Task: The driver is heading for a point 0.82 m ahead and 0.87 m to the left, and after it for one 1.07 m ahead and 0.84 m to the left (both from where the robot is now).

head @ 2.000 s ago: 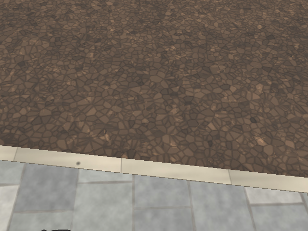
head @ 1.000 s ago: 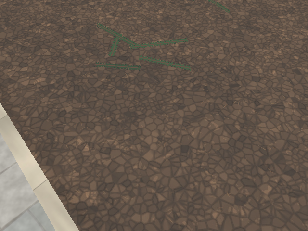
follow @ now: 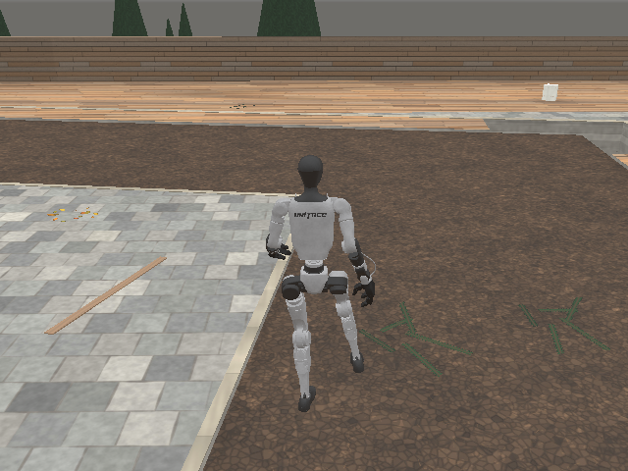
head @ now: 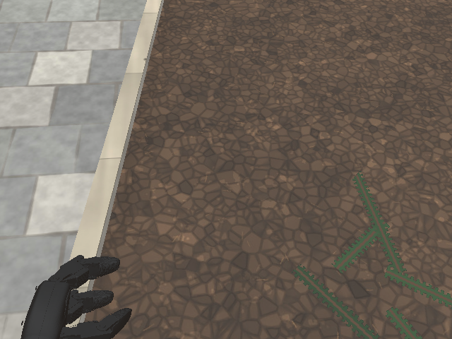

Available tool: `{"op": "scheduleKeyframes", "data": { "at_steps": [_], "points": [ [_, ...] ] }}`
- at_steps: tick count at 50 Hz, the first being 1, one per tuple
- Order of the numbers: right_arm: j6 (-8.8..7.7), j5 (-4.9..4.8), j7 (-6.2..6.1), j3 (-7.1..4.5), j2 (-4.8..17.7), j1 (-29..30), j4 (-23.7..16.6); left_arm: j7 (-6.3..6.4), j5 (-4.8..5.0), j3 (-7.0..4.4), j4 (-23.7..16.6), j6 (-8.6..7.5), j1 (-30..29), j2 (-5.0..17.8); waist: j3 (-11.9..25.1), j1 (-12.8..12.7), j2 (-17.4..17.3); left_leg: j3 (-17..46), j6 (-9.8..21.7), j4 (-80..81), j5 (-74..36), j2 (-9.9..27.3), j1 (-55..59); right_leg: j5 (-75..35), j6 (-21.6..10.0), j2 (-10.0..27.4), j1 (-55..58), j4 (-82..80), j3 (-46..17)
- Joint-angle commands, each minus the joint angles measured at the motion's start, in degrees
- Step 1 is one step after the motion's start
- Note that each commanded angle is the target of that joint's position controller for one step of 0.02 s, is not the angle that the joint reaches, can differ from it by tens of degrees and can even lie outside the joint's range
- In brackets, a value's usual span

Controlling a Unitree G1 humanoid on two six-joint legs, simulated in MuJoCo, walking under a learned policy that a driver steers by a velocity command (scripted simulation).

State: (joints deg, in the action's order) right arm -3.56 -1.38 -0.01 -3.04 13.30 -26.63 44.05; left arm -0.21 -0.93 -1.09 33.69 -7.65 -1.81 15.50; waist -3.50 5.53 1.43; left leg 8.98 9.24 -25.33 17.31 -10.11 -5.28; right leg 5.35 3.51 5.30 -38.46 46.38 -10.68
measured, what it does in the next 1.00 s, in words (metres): walks ahead, turning left: right foot, then left foot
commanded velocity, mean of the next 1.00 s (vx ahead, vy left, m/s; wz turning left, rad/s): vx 1.00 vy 0.00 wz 1.00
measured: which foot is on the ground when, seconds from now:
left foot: down 0.00-0.16, up 0.18-0.60, down 0.62-1.00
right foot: up 0.00-0.14, down 0.16-0.62, up 0.64-0.98, down 1.00-1.00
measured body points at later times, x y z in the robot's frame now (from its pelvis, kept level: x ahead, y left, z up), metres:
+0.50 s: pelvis +0.42 -0.03 -0.02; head +0.43 +0.01 +0.43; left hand +0.26 +0.22 -0.15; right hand +0.76 -0.12 -0.05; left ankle +0.54 +0.16 -0.66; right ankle +0.35 -0.21 -0.74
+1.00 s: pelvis +0.79 +0.24 -0.01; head +0.78 +0.29 +0.44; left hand +0.78 +0.60 -0.04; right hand +1.02 +0.08 -0.11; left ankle +0.62 +0.16 -0.74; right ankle +1.06 +0.32 -0.70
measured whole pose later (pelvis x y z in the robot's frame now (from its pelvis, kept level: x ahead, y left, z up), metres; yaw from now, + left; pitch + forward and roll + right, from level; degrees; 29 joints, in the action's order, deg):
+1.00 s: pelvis +0.79 +0.24 -0.01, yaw +58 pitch +1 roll -3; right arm -2.6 -2.1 -1.2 -3.4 14.5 -25.9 43.0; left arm -0.5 1.1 -1.2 29.9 -6.4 -4.1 14.6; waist -3.1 7.0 1.9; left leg 17.0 6.7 -25.3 26.1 -6.3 2.2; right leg 1.4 4.9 0.6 -35.3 31.2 -6.8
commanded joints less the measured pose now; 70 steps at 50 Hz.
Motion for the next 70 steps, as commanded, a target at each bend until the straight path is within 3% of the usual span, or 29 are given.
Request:
{"op": "scheduleKeyframes", "data": {
  "at_steps": [1,5,8,9,10,13,16,25,28,30,31,32,33,34,36,39,43,49,51,53,56,57,60,63,65,66,67,68,70],
  "points": [
    [-0.85,-0.53,-1.19,-3.36,11.2,5.9,-4.9,-0.48,0.87,-1.26,-5.1,-0.20,-5.4,2.2,-2.0,-0.8,-2.2,11.8,4.7,11.5,-0.3,7.8,-24.0,-14.5,1.7,-6.2,20.8,-12.2,7.9],
    [-0.19,-1.55,-1.65,-3.55,9.4,3.3,-3.0,-0.50,3.39,-3.68,-6.4,-0.80,-5.8,7.1,-0.4,-1.3,-6.8,17.6,2.3,3.1,-3.5,11.0,-8.6,-8.7,1.0,-5.5,19.6,-19.2,3.8],
    [0.59,2.00,-0.44,-2.11,6.7,8.1,-5.7,0.80,3.60,-6.69,-1.5,-0.38,25.5,12.3,20.8,-17.9,-6.8,11.9,-3.0,-33.4,-17.9,8.5,-16.6,7.0,-3.6,2.4,56.1,-8.6,-0.4],
    [-0.10,-1.57,0.03,0.15,-0.8,-4.0,-8.6,-0.37,0.49,-7.05,0.4,-0.31,28.3,17.9,32.0,-9.2,24.6,6.3,-5.5,-54.8,16.3,1.9,-35.3,33.6,-14.3,18.9,73.2,-24.3,-38.5],
    [0.29,-3.75,-0.59,0.45,4.4,-2.0,-7.6,-1.03,0.58,-6.37,-0.6,0.00,24.8,13.2,27.2,-10.5,25.3,3.3,-5.4,-61.1,10.2,9.0,-43.2,52.1,-14.0,19.6,69.4,-30.4,-47.8],
    [0.65,0.34,-0.38,-0.93,9.1,14.3,-10.0,0.00,-0.25,-5.01,1.5,1.83,19.2,7.8,7.0,-11.4,0.9,-2.3,-5.5,-57.3,2.0,14.6,-41.5,21.3,-10.4,12.3,45.6,-30.3,-18.6],
    [2.36,-1.57,0.46,-0.88,5.9,15.0,-11.2,-0.33,0.66,-3.64,5.1,1.16,17.1,2.9,2.5,-7.8,3.0,-2.3,-4.4,-52.7,2.1,19.0,-38.5,9.7,-9.3,8.6,37.1,-32.7,-4.2],
    [1.80,-0.63,3.21,0.20,6.1,27.3,-15.6,0.50,0.62,-4.92,9.1,1.18,18.7,10.5,-6.3,-8.2,-2.5,-11.3,-4.3,-27.5,-20.0,17.8,-38.3,-12.9,-7.6,7.1,36.2,-40.7,20.4],
    [1.71,-1.11,3.79,-1.25,9.1,25.0,-15.6,0.97,0.66,-5.55,9.3,2.58,20.1,15.4,-0.9,-4.1,3.8,-19.7,-1.6,-24.1,-14.7,9.5,-24.8,-60.0,-6.2,7.6,42.2,-30.1,24.7],
    [2.93,-1.71,3.40,-4.32,14.7,8.4,-11.9,1.06,1.30,-6.19,7.6,3.63,16.5,17.7,7.4,5.8,8.2,-19.8,1.5,-23.8,-7.3,6.2,-5.2,-76.1,-7.0,9.3,38.8,-8.8,24.1],
    [3.49,-1.35,2.66,-6.68,18.6,-7.3,-6.8,1.06,2.07,-5.97,5.7,3.27,11.5,16.8,12.4,13.6,4.1,-14.4,4.9,-14.0,-13.9,7.6,16.5,-63.4,-5.7,6.4,26.2,11.0,23.1],
    [4.06,-1.64,1.46,-7.23,20.6,-8.1,-4.4,1.05,1.17,-3.34,4.5,1.41,9.5,7.1,7.2,10.1,-15.6,-3.0,7.7,-10.2,-20.0,11.9,25.7,12.6,-3.0,-7.7,7.4,39.7,22.0],
    [2.00,0.40,2.04,-5.21,21.8,0.3,-9.2,0.09,2.26,-1.05,-0.7,-1.70,20.2,3.1,21.2,-2.4,-23.8,34.0,21.1,-0.2,2.8,23.4,36.6,27.7,-3.3,-10.2,-10.6,51.0,6.0],
    [0.86,0.76,2.08,-4.84,16.3,-0.2,-10.6,-0.21,3.12,-1.68,-1.5,-3.52,12.8,9.4,21.5,2.6,-11.4,41.7,18.4,9.4,19.9,24.9,32.8,20.9,-5.5,-6.9,-12.4,45.4,1.0],
    [-1.54,1.26,2.59,-3.73,13.2,3.8,-8.9,0.47,3.02,-1.59,-1.6,-3.23,8.7,8.0,6.8,-3.3,3.9,35.3,13.3,12.7,13.9,22.9,12.9,16.2,-5.4,-2.8,-8.3,33.4,1.7],
    [-1.63,0.93,1.32,-2.65,10.7,10.3,-9.3,0.01,0.50,-2.17,-0.1,-0.47,11.9,7.9,0.1,-8.8,0.9,22.4,11.6,13.2,2.4,15.7,-5.6,12.8,-1.6,-0.9,1.1,23.5,2.2],
    [-0.80,0.08,-1.20,-2.29,9.7,9.2,-7.7,-0.28,-0.89,-0.60,-4.8,0.49,-0.8,2.5,-4.1,-4.9,-0.3,10.1,7.8,12.3,-10.2,8.7,-20.0,-3.0,1.6,-3.6,9.5,1.0,8.5],
    [0.44,-1.39,-1.70,-2.87,10.3,3.4,-4.1,0.14,3.03,-3.03,-8.2,0.74,-5.3,5.9,-1.2,-2.4,-7.5,18.2,3.6,8.0,-7.4,13.2,-11.8,-4.0,2.1,-6.6,21.4,-16.3,6.8],
    [0.11,0.25,-0.98,-1.57,7.3,6.0,-6.1,0.82,2.10,-5.81,-4.2,0.18,14.5,10.7,13.2,-12.7,-6.7,11.5,-0.4,-13.6,-30.3,10.5,-15.5,2.1,-4.3,-3.3,45.8,-11.3,6.5],
    [-0.26,-1.66,-0.10,1.01,4.9,0.2,-8.1,-0.59,1.11,-6.66,-0.8,0.70,27.5,12.9,35.7,-13.2,24.9,3.4,-6.3,-51.4,8.7,5.9,-35.0,46.9,-15.8,16.5,71.6,-28.2,-42.4],
    [-0.29,1.37,0.19,0.53,7.4,17.6,-10.1,0.31,-0.11,-5.17,2.8,2.72,23.7,7.2,8.5,-14.8,2.0,-2.3,-7.0,-54.7,8.7,10.0,-38.1,12.2,-13.4,9.4,46.8,-28.4,-21.2],
    [-0.29,1.25,0.29,0.48,6.7,19.4,-11.6,0.43,-0.57,-4.65,3.3,2.40,20.9,6.5,5.8,-11.7,2.9,-1.7,-6.7,-54.4,11.6,11.6,-36.5,-3.7,-14.3,10.4,41.5,-27.9,-17.5],
    [0.91,-0.74,0.66,1.65,3.8,17.2,-12.1,-0.30,2.12,-2.74,4.1,1.94,12.1,2.3,2.0,-4.2,2.6,0.7,-6.0,-34.4,16.8,15.7,-29.9,-16.1,-12.3,9.6,29.4,-29.6,-7.9],
    [0.24,1.31,2.14,1.32,5.0,9.0,-6.7,-0.54,3.32,-5.48,4.1,3.12,8.2,11.5,6.7,-0.7,3.7,-6.7,-6.7,-12.1,-10.2,11.0,-3.3,-19.3,-11.5,6.1,18.1,-30.4,2.5],
    [1.48,1.77,1.88,-0.32,8.3,7.1,-5.3,-0.36,3.30,-4.44,5.3,2.86,9.8,8.9,9.1,1.6,1.4,-6.8,-5.4,-8.4,-19.9,9.4,9.8,-14.6,-7.8,3.0,13.7,-23.7,7.3],
    [1.92,2.56,1.16,-0.74,10.2,7.3,-6.0,-0.38,2.14,-3.38,5.5,2.67,10.7,6.6,9.9,2.2,-2.4,-3.7,-4.4,-5.9,-22.4,12.2,11.7,-7.7,-4.7,0.2,12.9,-14.8,10.4],
    [2.30,3.44,0.29,-0.74,15.2,10.3,-8.7,-0.28,-0.50,-1.97,4.1,3.30,14.4,3.7,12.4,-1.6,-17.1,13.6,0.3,0.6,-35.3,26.7,11.4,25.6,-0.5,-4.8,10.6,2.8,13.6],
    [3.01,4.10,0.33,-0.57,14.9,12.0,-9.7,0.29,1.33,-2.20,4.4,4.28,18.0,6.3,15.8,-1.6,-20.4,23.3,7.5,4.7,-29.1,31.3,9.6,32.1,0.0,-5.0,6.8,11.7,9.2],
    [2.14,1.97,1.08,-0.24,12.8,16.0,-9.1,0.94,2.19,-3.10,5.7,5.06,17.4,10.3,8.6,-2.5,-11.7,17.6,6.8,3.6,-28.4,26.8,6.0,28.1,-0.3,-2.2,0.7,18.8,8.9]
  ]
}}
Velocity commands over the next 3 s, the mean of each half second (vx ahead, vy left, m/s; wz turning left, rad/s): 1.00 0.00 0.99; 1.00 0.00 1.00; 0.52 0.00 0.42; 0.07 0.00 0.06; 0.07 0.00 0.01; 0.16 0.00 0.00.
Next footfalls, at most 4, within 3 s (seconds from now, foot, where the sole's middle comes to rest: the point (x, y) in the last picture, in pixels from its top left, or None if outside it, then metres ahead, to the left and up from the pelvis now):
0.16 right None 0.39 -0.20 -0.77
0.62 left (144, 289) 0.65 0.19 -0.77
1.00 right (98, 175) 1.08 0.35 -0.73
1.32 left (15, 227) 0.88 0.60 -0.73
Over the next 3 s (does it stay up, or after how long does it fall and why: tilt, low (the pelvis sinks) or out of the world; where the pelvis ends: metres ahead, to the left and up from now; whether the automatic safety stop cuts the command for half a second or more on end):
stays up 1.07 0.64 0.04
